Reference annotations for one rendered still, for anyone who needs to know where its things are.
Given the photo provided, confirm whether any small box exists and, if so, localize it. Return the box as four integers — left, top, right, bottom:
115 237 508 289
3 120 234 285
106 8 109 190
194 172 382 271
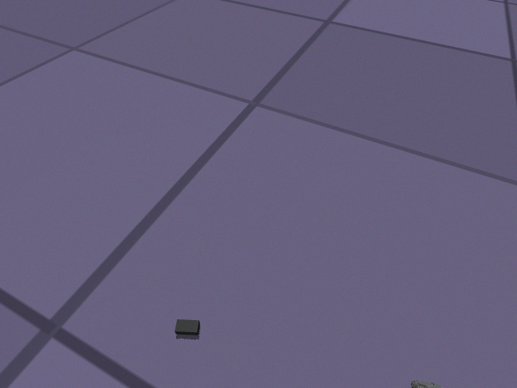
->
174 319 200 335

